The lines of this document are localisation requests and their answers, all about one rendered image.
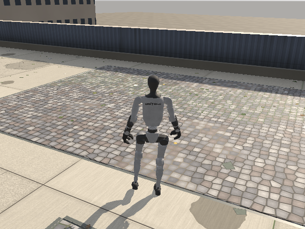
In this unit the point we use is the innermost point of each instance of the right robot foot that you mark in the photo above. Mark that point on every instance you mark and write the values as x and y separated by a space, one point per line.
157 191

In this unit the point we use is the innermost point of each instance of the right robot hand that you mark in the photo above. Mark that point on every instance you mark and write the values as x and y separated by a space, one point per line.
174 133

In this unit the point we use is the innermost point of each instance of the left robot hand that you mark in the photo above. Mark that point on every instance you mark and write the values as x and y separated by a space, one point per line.
126 137

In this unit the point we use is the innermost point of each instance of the robot left upper arm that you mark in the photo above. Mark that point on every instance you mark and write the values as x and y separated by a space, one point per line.
135 108

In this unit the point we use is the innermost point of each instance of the robot right upper arm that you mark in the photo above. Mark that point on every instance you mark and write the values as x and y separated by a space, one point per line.
170 108

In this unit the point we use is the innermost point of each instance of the robot right forearm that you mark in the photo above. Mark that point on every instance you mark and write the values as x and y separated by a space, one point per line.
176 125

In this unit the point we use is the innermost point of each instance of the robot left forearm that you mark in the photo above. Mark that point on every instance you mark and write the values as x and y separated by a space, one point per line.
128 126

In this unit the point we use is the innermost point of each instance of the robot left thigh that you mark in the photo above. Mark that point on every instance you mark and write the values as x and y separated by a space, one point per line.
140 141

